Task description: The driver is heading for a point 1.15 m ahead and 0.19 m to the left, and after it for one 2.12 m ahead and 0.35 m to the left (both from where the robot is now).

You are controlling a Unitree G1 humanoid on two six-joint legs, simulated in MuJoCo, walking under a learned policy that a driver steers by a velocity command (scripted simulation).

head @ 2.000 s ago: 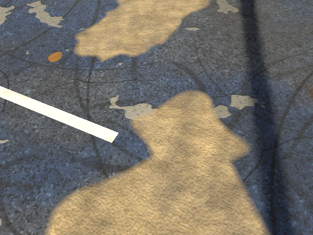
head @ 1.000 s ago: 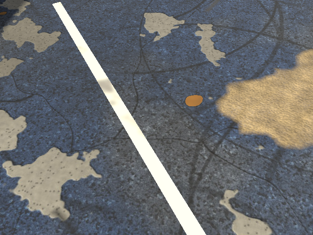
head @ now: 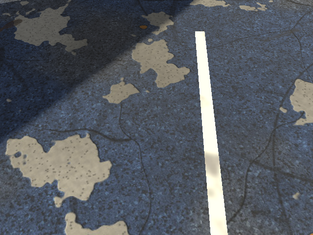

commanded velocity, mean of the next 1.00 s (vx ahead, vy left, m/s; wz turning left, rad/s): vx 0.50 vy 0.00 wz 0.04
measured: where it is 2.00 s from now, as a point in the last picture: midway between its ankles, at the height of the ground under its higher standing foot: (146, 124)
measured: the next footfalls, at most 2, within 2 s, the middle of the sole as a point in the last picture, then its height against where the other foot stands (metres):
left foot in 0.40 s outside the picture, level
right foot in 0.92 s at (185, 193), level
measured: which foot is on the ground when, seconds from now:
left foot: up 0.00-0.38, down 0.40-0.94, up 0.96-1.00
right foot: down 0.00-0.42, up 0.44-0.90, down 0.92-1.00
